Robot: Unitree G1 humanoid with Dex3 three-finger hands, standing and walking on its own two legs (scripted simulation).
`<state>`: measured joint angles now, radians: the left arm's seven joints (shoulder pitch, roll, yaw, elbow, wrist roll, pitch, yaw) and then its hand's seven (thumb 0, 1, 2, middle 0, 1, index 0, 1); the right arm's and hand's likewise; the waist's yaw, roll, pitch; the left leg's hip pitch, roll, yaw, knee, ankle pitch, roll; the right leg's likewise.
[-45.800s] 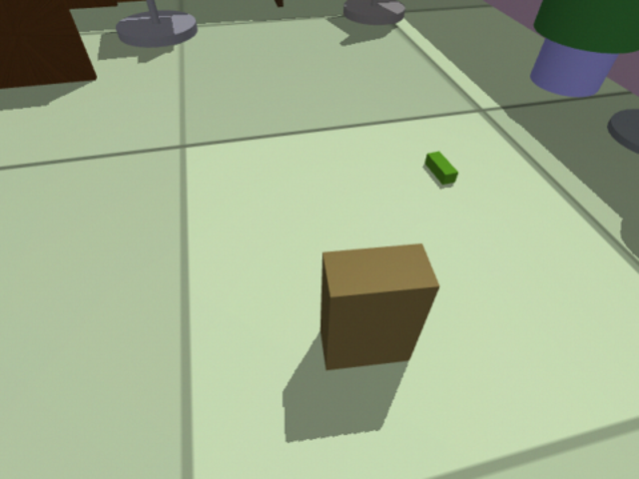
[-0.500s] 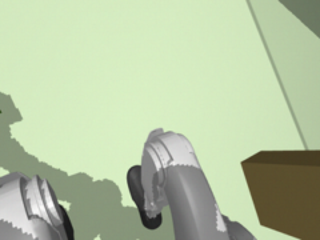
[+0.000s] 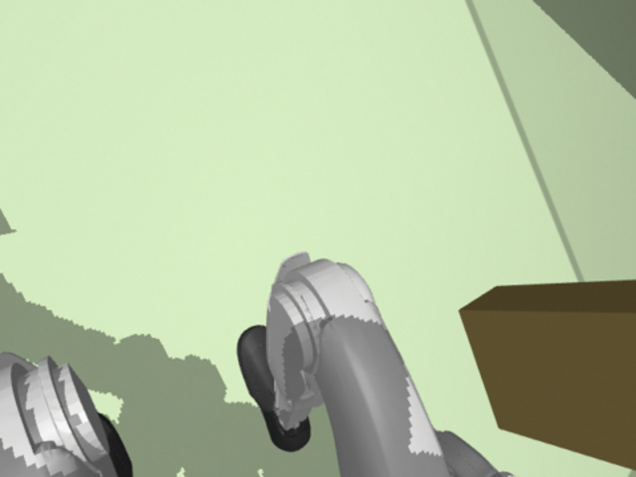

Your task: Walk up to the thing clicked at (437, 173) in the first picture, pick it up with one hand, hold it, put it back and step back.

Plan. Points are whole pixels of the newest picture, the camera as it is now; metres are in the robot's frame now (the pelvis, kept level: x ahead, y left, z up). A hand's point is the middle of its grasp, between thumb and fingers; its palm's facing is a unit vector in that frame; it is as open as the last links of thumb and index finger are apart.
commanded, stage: rest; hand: left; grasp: from above
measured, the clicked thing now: out of the picture +0.46 +0.33 -0.27
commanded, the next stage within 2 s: open in 0.02 s
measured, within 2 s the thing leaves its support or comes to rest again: neither
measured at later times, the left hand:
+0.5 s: hand out of the picture +0.45 +0.34 -0.24, palm faces -0.40 -0.18 -0.90, open 12.1 cm
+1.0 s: hand out of the picture +0.45 +0.34 -0.24, palm faces -0.42 -0.18 -0.89, open 13.9 cm
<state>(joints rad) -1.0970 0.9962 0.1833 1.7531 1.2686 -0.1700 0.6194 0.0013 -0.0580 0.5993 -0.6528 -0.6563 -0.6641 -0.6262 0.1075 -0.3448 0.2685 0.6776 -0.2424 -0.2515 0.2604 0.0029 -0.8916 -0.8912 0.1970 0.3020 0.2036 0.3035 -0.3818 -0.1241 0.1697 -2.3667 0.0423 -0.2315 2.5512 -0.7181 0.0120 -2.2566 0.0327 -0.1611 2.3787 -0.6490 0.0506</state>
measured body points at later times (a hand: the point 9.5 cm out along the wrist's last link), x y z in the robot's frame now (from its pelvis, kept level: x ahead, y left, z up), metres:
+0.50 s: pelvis +0.00 +0.00 +0.00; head +0.28 +0.12 +0.33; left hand +0.47 +0.34 -0.19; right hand +0.04 -0.26 -0.05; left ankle +0.06 +0.13 -0.27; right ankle +0.12 -0.12 -0.27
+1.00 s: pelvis -0.01 +0.00 +0.00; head +0.28 +0.12 +0.33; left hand +0.47 +0.34 -0.19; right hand +0.04 -0.26 -0.05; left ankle +0.06 +0.13 -0.27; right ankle +0.12 -0.12 -0.27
